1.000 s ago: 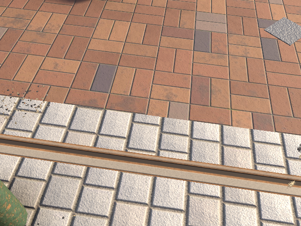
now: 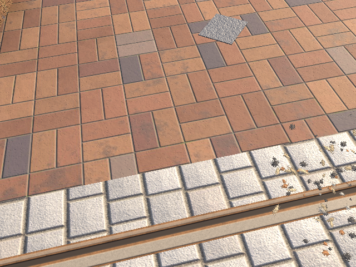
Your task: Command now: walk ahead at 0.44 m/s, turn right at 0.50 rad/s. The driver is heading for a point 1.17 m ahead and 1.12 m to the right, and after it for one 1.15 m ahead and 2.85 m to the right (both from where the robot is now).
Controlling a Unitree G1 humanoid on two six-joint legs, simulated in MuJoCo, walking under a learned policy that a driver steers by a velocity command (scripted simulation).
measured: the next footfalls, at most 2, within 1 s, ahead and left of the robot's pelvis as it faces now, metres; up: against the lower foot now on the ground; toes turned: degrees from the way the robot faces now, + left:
left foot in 0.46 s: +0.46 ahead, +0.05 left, +0.00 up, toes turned -19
right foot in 0.98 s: +0.60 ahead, -0.30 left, +0.00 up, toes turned -37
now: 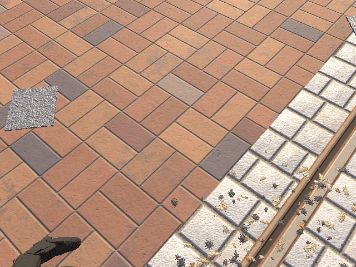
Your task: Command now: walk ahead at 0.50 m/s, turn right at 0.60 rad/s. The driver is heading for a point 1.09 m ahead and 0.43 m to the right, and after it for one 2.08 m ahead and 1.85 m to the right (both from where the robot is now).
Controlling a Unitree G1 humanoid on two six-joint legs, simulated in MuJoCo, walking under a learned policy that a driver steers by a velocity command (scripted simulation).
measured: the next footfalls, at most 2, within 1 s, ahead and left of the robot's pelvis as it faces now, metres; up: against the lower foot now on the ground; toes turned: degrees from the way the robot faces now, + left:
left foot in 0.46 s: +0.46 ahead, +0.09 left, +0.00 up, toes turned -19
right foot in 0.98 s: +0.60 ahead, -0.27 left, +0.00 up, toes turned -37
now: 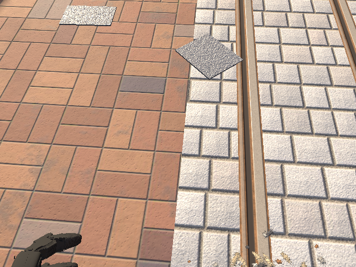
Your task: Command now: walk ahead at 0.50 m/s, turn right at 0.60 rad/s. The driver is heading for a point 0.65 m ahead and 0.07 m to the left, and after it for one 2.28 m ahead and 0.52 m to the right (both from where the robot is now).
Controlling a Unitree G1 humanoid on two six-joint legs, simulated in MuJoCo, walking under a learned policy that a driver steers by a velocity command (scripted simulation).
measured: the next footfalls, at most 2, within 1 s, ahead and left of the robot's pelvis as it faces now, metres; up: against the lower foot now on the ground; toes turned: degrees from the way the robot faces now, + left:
left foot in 0.44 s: +0.46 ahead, +0.08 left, +0.00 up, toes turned -14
right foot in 0.78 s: +0.37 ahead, -0.14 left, +0.00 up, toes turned -7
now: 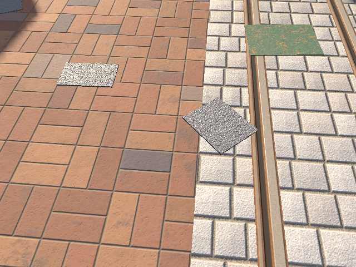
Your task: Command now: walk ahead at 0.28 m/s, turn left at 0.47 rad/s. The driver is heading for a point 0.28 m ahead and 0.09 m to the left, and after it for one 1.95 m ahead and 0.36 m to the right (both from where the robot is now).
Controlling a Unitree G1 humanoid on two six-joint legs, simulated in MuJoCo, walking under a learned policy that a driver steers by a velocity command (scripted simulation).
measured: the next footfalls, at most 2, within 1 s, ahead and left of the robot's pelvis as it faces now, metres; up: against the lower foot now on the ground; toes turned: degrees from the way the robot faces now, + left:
left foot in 0.16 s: +0.10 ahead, +0.14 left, +0.00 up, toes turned +9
right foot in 0.56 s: +0.34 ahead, -0.01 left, +0.00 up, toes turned +11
